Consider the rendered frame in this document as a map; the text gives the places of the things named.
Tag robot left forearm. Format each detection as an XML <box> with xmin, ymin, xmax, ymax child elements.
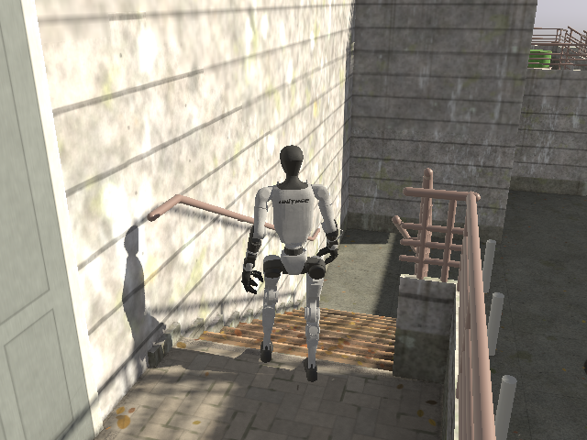
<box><xmin>243</xmin><ymin>225</ymin><xmax>261</xmax><ymax>271</ymax></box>

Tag robot right upper arm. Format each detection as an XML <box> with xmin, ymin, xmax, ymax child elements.
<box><xmin>311</xmin><ymin>184</ymin><xmax>337</xmax><ymax>234</ymax></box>

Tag robot left hand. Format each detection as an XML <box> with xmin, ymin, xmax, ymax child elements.
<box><xmin>241</xmin><ymin>269</ymin><xmax>263</xmax><ymax>294</ymax></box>

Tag left robot shin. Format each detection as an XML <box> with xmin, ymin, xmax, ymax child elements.
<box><xmin>262</xmin><ymin>289</ymin><xmax>275</xmax><ymax>350</ymax></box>

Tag robot right forearm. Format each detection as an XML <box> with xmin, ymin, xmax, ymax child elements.
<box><xmin>326</xmin><ymin>219</ymin><xmax>338</xmax><ymax>250</ymax></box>

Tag robot left upper arm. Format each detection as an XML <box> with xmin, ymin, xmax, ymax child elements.
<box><xmin>253</xmin><ymin>186</ymin><xmax>273</xmax><ymax>239</ymax></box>

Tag robot right hand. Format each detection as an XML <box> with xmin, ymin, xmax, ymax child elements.
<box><xmin>316</xmin><ymin>246</ymin><xmax>338</xmax><ymax>264</ymax></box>

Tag humanoid robot head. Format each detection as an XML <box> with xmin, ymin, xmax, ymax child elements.
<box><xmin>277</xmin><ymin>145</ymin><xmax>308</xmax><ymax>190</ymax></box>

